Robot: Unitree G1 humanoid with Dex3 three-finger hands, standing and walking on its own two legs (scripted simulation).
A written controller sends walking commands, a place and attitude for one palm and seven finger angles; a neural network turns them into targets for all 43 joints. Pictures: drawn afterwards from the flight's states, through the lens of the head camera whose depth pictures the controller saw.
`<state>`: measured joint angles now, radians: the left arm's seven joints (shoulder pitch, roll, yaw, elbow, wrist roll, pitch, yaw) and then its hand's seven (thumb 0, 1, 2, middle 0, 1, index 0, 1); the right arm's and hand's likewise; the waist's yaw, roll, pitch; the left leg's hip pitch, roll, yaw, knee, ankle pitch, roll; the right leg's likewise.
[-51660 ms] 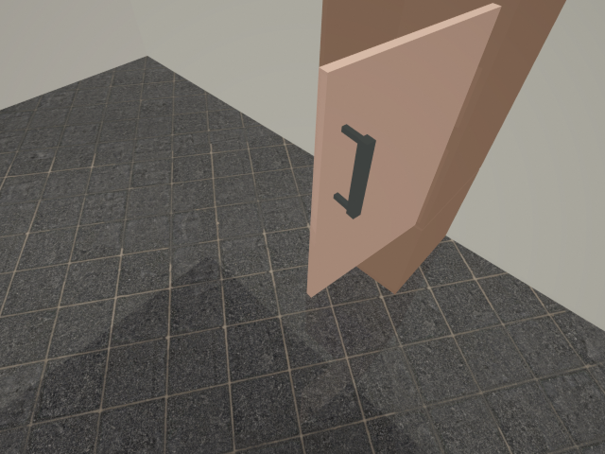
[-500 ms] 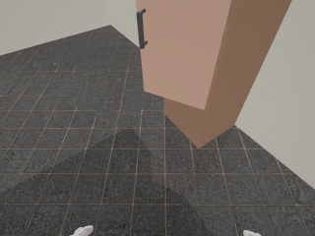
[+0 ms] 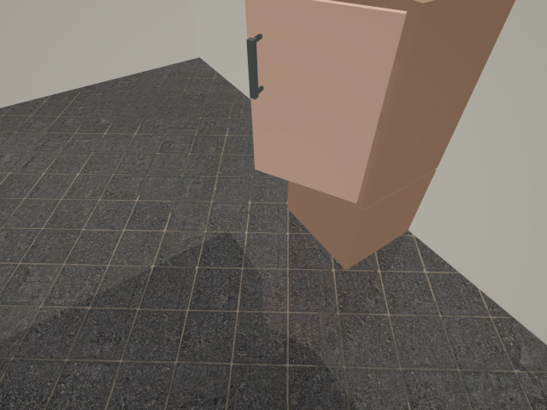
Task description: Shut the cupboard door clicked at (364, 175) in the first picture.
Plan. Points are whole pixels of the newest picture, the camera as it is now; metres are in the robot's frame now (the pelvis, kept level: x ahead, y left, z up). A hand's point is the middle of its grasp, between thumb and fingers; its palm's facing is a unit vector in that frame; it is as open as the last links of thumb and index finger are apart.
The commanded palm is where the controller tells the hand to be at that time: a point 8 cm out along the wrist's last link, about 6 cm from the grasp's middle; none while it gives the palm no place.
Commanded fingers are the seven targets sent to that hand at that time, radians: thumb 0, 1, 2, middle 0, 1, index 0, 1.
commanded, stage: let the arm hang, fingers relaxed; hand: left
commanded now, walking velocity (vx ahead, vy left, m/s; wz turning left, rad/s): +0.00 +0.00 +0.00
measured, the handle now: (256, 67) +0.96 +0.10 +0.07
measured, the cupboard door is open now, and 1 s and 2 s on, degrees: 30 30 30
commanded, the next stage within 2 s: look to check the result in 0.34 s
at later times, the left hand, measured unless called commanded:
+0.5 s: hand out of the picture +0.08 +0.23 -0.16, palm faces -0.02 -0.95 -0.30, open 7.4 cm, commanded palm none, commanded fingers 0.00 0.90 0.90 -0.20 -0.30 -0.20 -0.30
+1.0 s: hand out of the picture +0.12 +0.22 -0.15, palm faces -0.02 -0.95 -0.32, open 7.4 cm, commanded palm none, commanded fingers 0.00 0.90 0.90 -0.20 -0.30 -0.20 -0.30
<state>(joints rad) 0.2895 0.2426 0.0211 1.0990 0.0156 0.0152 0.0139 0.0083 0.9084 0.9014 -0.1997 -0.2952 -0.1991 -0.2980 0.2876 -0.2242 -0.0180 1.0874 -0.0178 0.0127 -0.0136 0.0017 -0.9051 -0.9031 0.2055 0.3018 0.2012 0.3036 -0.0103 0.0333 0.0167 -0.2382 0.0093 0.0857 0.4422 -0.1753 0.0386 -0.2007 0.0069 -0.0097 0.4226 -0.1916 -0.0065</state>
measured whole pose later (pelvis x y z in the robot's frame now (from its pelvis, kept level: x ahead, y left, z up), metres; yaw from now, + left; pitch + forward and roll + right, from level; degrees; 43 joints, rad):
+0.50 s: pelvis +0.02 +0.00 +0.01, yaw +0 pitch -2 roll +0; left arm 0.17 0.29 0.01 1.12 0.01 -0.01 0.00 0.01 0.90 0.90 -0.20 -0.30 -0.20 -0.30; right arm 0.16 -0.31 -0.02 1.11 -0.01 -0.01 -0.01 0.00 -0.90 -0.90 0.21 0.30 0.20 0.30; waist -0.01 0.01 0.03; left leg -0.16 0.00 0.09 0.34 -0.16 0.03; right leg -0.13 0.00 -0.01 0.34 -0.19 0.00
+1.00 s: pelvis +0.05 -0.01 +0.01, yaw +0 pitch -1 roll +0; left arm 0.14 0.30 0.00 1.12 0.01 -0.01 0.01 0.01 0.90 0.90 -0.20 -0.30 -0.20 -0.30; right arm 0.12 -0.32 0.00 1.12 -0.01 -0.01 -0.01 0.00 -0.90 -0.90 0.21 0.30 0.20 0.30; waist -0.01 0.01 0.03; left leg -0.10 0.01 0.08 0.30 -0.18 0.01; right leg -0.07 0.01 -0.02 0.30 -0.20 -0.02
